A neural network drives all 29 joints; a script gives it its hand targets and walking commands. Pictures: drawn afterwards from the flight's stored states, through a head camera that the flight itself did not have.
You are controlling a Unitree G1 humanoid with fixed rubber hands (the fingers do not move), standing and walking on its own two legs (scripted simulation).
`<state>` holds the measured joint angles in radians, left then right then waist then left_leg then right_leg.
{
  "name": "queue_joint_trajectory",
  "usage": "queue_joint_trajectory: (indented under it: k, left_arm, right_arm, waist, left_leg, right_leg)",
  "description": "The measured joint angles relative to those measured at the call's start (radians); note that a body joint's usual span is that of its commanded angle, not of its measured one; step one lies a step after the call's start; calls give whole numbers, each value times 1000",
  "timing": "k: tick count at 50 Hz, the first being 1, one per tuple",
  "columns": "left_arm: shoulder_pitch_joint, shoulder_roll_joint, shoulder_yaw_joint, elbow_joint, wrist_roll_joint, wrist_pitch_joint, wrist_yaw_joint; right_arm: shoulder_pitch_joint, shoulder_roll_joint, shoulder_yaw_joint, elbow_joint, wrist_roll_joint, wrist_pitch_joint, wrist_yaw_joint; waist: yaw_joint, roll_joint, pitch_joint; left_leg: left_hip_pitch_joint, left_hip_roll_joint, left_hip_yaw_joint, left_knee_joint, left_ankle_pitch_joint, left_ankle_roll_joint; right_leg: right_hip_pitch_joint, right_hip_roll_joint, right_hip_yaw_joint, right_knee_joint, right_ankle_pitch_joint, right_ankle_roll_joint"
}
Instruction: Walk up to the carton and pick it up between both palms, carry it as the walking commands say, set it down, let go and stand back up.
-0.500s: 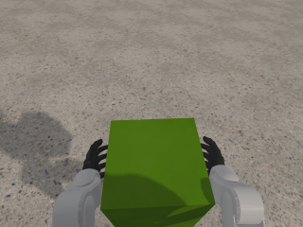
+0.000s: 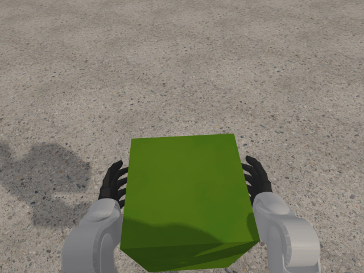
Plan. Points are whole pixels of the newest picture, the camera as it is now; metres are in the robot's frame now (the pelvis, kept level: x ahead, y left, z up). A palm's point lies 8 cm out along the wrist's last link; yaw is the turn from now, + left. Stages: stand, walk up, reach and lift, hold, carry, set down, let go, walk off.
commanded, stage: carry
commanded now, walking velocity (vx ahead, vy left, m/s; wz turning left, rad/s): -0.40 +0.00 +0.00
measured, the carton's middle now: (186, 211) +0.25 -0.01 +0.02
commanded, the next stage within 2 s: none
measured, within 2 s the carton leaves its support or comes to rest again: neither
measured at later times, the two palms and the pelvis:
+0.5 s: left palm out of the picture -0.02 +0.12 +0.09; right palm out of the picture -0.02 -0.15 +0.08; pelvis -0.26 -0.02 -0.01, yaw +1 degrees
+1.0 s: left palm out of the picture -0.31 +0.13 +0.08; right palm out of the picture -0.29 -0.14 +0.09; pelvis -0.53 -0.03 +0.00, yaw +4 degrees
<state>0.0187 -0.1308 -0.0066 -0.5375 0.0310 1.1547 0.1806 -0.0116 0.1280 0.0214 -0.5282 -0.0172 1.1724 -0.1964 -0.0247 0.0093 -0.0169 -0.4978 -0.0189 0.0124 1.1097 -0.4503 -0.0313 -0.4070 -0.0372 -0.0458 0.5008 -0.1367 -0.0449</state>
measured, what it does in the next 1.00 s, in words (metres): walks backwards: left foot, then right foot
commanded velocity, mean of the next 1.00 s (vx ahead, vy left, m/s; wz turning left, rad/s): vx -0.40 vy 0.00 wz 0.00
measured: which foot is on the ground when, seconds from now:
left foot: up 0.00-0.12, down 0.14-0.50, up 0.52-0.86, down 0.88-1.00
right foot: down 0.00-0.16, up 0.18-0.48, down 0.50-0.90, up 0.92-1.00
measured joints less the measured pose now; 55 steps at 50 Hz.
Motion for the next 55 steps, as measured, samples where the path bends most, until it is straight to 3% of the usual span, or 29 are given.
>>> queue_joint_trajectory:
  k: [5,7,8,9,11,12,15,17,22,24,26,28,29,31,33,35,40,43,44,45,47,49,51,53,55]
  left_arm:
    - [-14,1,-2,0,0,4,-1]
    - [-18,1,-3,4,3,9,0]
    - [-21,2,2,11,4,11,1]
    - [-14,2,6,21,4,12,1]
    - [12,0,1,25,3,20,3]
    - [18,0,-3,21,2,24,4]
    - [9,1,-13,16,-1,25,8]
    - [-10,2,-18,17,0,24,10]
    - [-50,3,-12,18,1,37,13]
    - [-63,3,-2,27,-2,43,13]
    - [-68,2,-5,56,-2,37,11]
    - [-59,3,-15,77,2,38,10]
    - [-48,3,-18,75,3,36,9]
    - [-24,2,-15,54,3,24,5]
    - [-7,0,-7,30,1,12,3]
    - [1,0,-1,11,0,5,1]
    - [-11,1,-1,2,-3,5,0]
    - [-17,1,-3,6,2,11,1]
    - [-20,2,1,11,3,13,2]
    - [-14,2,6,21,3,14,2]
    - [12,0,2,27,2,21,4]
    - [21,0,-7,22,-2,26,7]
    - [12,1,-13,22,-4,26,9]
    - [-8,2,-18,26,-3,27,11]
    - [-27,3,-19,28,0,32,13]
  right_arm:
    - [-4,0,-3,-10,-3,3,-3]
    - [-6,0,-7,-2,-2,2,-2]
    - [-6,0,-4,12,-2,-4,0]
    - [0,1,-1,30,-3,-9,1]
    - [28,2,3,40,-1,-8,4]
    - [41,2,4,35,0,-9,6]
    - [52,3,-2,15,-4,-15,11]
    - [45,4,-9,6,-10,-17,15]
    - [14,1,-17,0,-18,-6,20]
    - [3,1,-15,9,-23,1,19]
    - [-5,-1,-27,26,-22,5,18]
    - [9,1,-36,33,-17,14,17]
    - [14,1,-35,30,-13,17,15]
    - [17,1,-24,22,-6,14,10]
    - [13,0,-11,16,-2,5,5]
    - [7,0,-2,10,0,1,2]
    - [1,0,-1,-8,-4,3,-3]
    - [-1,0,-6,0,-3,2,-1]
    - [-1,0,-4,12,-2,-4,0]
    - [4,1,0,31,-3,-11,2]
    - [28,2,4,43,-1,-9,4]
    - [51,2,2,30,1,-9,7]
    - [56,3,-3,18,-3,-12,10]
    - [50,4,-10,12,-9,-14,14]
    - [41,4,-16,8,-13,-13,17]
  waist:
    - [12,-35,-36]
    - [17,-47,-44]
    - [21,-71,-37]
    - [24,-82,-31]
    - [27,-58,-24]
    - [28,-46,-19]
    - [35,-30,-19]
    - [37,-23,-27]
    - [31,3,-51]
    - [28,11,-58]
    - [26,44,-43]
    - [18,36,-19]
    - [11,28,-7]
    - [2,16,8]
    - [-2,9,10]
    - [-1,3,0]
    - [9,-27,-38]
    - [19,-49,-49]
    - [22,-66,-45]
    - [23,-82,-37]
    - [26,-58,-23]
    - [28,-34,-13]
    - [33,-25,-16]
    - [36,-20,-28]
    - [37,-17,-48]
  left_leg:
    - [199,15,48,-374,-70,32]
    - [292,26,90,-570,-13,47]
    - [304,16,104,-632,83,42]
    - [291,12,106,-631,133,40]
    - [263,40,93,-603,152,43]
    - [253,55,84,-598,158,43]
    - [210,82,66,-590,194,43]
    - [172,94,61,-581,222,42]
    - [69,109,71,-573,299,34]
    - [24,110,83,-570,335,28]
    - [-19,124,68,-544,312,16]
    - [-74,84,36,-344,87,7]
    - [-98,58,21,-215,39,9]
    - [-117,18,-1,-5,37,8]
    - [-88,-1,-11,79,45,2]
    - [-21,-3,-9,31,19,0]
    - [172,13,36,-310,-78,26]
    - [298,23,97,-572,-23,48]
    - [320,18,112,-645,52,52]
    - [308,11,116,-647,109,49]
    - [281,39,105,-617,145,46]
    - [263,68,85,-607,164,44]
    - [237,87,74,-602,189,42]
    - [200,99,68,-592,214,41]
    - [160,105,70,-583,236,38]
  right_leg:
    - [-70,-17,-30,-79,123,-1]
    - [-99,-20,-40,-107,176,6]
    - [-112,-32,-35,-107,188,13]
    - [-131,-36,-27,-66,92,32]
    - [-190,-5,-21,201,-158,64]
    - [-215,12,-15,355,-209,71]
    - [-234,53,10,676,-233,76]
    - [-190,67,19,717,-245,82]
    - [28,44,-10,360,-317,81]
    - [121,34,-25,149,-267,74]
    - [129,54,-28,64,-239,34]
    - [92,43,-19,78,-178,4]
    - [83,34,-14,71,-149,-1]
    - [64,20,-3,50,-100,-2]
    - [41,14,3,30,-58,-2]
    - [16,9,1,6,-16,-5]
    - [-56,-8,-29,-73,107,-10]
    - [-96,-17,-43,-127,193,-2]
    - [-111,-25,-42,-131,209,6]
    - [-127,-32,-33,-99,123,29]
    - [-198,-7,-28,156,-133,67]
    - [-254,24,-16,464,-210,79]
    - [-266,52,5,669,-215,80]
    - [-228,66,20,731,-216,83]
    - [-146,60,19,636,-236,84]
